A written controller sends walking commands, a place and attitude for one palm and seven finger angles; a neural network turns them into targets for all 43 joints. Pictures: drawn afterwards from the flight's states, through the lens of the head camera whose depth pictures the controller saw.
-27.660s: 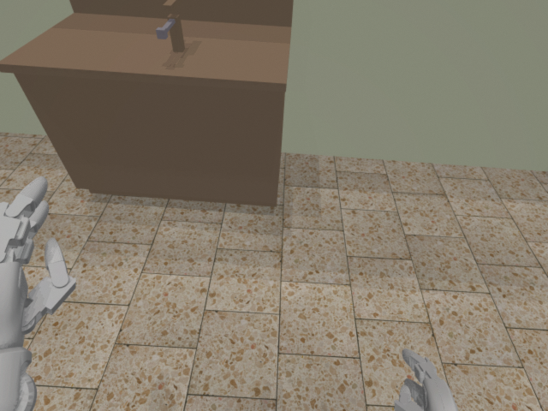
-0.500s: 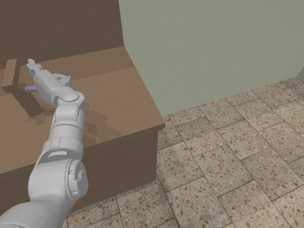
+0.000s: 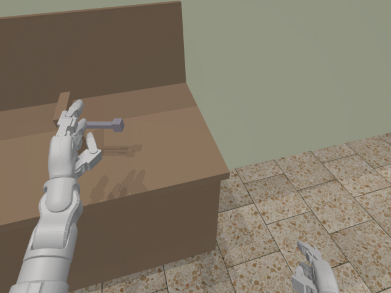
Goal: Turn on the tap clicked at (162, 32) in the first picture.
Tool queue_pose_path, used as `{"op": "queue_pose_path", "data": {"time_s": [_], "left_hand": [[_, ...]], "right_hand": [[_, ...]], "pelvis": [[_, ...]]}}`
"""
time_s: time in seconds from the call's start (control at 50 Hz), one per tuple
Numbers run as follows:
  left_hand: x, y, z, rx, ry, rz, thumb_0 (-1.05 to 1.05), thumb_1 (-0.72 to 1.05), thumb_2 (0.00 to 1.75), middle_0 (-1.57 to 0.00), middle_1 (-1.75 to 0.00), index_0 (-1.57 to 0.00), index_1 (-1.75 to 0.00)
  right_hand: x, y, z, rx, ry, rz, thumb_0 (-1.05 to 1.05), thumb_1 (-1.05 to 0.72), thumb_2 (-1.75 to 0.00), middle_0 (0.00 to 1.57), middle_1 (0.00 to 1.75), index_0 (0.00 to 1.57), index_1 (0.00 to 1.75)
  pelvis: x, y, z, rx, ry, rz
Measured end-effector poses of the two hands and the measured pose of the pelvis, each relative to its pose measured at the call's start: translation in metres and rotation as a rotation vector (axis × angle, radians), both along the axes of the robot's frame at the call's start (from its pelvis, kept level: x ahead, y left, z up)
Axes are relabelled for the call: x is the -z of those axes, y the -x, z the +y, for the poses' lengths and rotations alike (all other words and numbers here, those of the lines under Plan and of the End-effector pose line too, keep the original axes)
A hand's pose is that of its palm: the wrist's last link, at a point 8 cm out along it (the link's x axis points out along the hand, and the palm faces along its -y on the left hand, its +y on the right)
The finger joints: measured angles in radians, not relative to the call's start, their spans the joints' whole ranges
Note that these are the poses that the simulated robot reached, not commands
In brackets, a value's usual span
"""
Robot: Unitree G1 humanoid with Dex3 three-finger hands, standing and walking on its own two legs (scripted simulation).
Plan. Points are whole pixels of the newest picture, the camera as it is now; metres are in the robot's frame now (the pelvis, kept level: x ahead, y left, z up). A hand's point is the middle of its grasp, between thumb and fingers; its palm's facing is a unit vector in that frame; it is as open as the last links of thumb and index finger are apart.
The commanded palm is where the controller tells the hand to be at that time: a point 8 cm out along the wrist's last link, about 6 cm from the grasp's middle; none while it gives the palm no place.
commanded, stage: draw the hand back beside the body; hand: left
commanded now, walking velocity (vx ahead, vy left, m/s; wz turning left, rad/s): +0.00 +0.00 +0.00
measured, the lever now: (118, 125) +0.52 +0.29 +0.06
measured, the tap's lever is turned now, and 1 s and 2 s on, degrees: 73 73 73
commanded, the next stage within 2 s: step back with the hand held close in 0.90 s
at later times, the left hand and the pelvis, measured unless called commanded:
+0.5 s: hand (65, 194) +0.22 +0.24 +0.16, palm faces +0.38 -0.88 -0.29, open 7.5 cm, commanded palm +0.17 +0.28 +0.17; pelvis -0.01 +0.00 +0.00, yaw +0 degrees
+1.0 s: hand (48, 214) +0.18 +0.24 +0.17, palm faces +0.42 -0.86 -0.29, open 7.4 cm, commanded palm +0.14 +0.28 +0.17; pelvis -0.02 +0.00 +0.00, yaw +1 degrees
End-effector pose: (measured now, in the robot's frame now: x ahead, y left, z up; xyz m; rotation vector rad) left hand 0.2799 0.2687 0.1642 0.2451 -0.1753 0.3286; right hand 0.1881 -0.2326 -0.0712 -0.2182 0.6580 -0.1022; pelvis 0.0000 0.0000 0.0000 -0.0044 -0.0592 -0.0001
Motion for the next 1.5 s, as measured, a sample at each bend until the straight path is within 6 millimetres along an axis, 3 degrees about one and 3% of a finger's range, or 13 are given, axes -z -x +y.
{"op": "queue_pose_path", "data": {"time_s": [0.1, 0.24, 0.46, 0.72, 1.06, 1.14, 1.28, 1.5], "left_hand": [[0.002, 0.017, -0.002, 0.023, -0.002, -0.005, 0.02, 0.89, 0.90, -0.18, -0.22, -0.18, -0.23], [-0.002, 0.048, 0.007, -0.007, -0.032, -0.017, 0.02, 0.89, 0.90, -0.19, -0.25, -0.19, -0.25], [-0.008, 0.093, 0.012, -0.030, -0.095, -0.036, 0.02, 0.89, 0.90, -0.20, -0.28, -0.20, -0.28], [-0.012, 0.143, 0.012, -0.062, -0.147, -0.039, 0.01, 0.89, 0.90, -0.21, -0.30, -0.21, -0.30], [-0.011, 0.139, 0.017, -0.075, -0.132, -0.056, 0.01, 0.89, 0.90, -0.21, -0.30, -0.21, -0.30], [-0.012, 0.132, 0.027, -0.083, -0.176, -0.047, 0.01, 0.89, 0.90, -0.21, -0.30, -0.21, -0.30], [-0.001, 0.126, 0.024, -0.014, -0.199, 0.021, 0.01, 0.89, 0.90, -0.21, -0.30, -0.21, -0.30], [-0.007, 0.156, 0.047, -0.038, -0.256, -0.006, 0.01, 0.89, 0.90, -0.21, -0.30, -0.21, -0.30]], "right_hand": [[-0.009, -0.007, 0.017, -0.029, -0.023, -0.044, 0.01, -0.91, -0.90, 0.20, 0.30, 0.20, 0.30], [-0.002, 0.009, 0.026, -0.049, -0.035, -0.007, 0.01, -0.90, -0.90, 0.20, 0.30, 0.20, 0.30], [0.012, 0.035, 0.015, -0.027, -0.017, 0.058, 0.01, -0.90, -0.90, 0.20, 0.30, 0.20, 0.30], [-0.001, 0.026, 0.009, -0.035, 0.005, -0.031, 0.01, -0.91, -0.90, 0.20, 0.30, 0.20, 0.30], [-0.003, 0.023, 0.026, -0.071, -0.013, -0.046, 0.01, -0.90, -0.90, 0.20, 0.30, 0.20, 0.30], [-0.001, 0.028, 0.022, -0.046, -0.011, -0.023, 0.01, -0.90, -0.90, 0.20, 0.30, 0.20, 0.30], [0.001, 0.045, 0.009, 0.046, 0.029, 0.016, 0.01, -0.90, -0.90, 0.20, 0.30, 0.20, 0.30], [0.004, 0.075, 0.016, 0.080, 0.046, 0.027, 0.01, -0.91, -0.90, 0.20, 0.30, 0.20, 0.30]], "pelvis": [[-0.001, 0.003, 0.001, 0.006, 0.001, -0.017], [-0.003, 0.006, 0.002, 0.007, 0.003, -0.036], [-0.003, 0.009, 0.004, 0.005, 0.004, -0.050], [-0.002, 0.014, 0.002, -0.003, 0.009, -0.064], [-0.001, 0.017, 0.003, -0.007, 0.010, -0.070], [0.000, 0.019, 0.006, 0.000, 0.023, -0.016], [0.001, 0.022, 0.019, 0.018, 0.016, 0.034], [0.008, 0.051, 0.035, 0.020, 0.019, 0.037]]}}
